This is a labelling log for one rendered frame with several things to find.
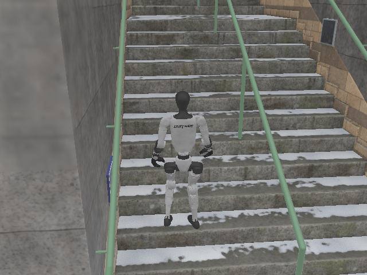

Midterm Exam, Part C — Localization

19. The left robot thigh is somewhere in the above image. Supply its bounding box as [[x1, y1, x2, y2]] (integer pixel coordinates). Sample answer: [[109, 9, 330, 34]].
[[164, 159, 176, 190]]

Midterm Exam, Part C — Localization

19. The humanoid robot head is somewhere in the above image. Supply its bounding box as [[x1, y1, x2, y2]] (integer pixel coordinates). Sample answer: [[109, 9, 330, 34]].
[[173, 91, 193, 119]]

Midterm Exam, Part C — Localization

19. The left robot upper arm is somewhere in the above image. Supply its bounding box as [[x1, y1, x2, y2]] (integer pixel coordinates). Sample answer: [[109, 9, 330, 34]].
[[157, 116, 171, 148]]

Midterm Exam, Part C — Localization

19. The robot right hand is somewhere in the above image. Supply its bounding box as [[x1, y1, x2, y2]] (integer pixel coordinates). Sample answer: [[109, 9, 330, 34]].
[[200, 148, 213, 157]]

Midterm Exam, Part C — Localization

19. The robot left forearm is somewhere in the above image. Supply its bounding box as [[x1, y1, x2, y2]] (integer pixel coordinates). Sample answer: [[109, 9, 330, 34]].
[[152, 140, 163, 160]]

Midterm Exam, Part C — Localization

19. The robot left hand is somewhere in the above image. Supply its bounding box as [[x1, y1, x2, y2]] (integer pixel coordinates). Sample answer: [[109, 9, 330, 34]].
[[151, 157, 165, 167]]

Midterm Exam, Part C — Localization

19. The robot right forearm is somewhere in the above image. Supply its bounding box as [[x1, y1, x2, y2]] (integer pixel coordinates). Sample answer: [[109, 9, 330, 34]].
[[205, 137, 213, 152]]

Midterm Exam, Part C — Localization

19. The right robot upper arm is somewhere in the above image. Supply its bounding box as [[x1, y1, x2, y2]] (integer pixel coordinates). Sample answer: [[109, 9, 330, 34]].
[[195, 115, 210, 146]]

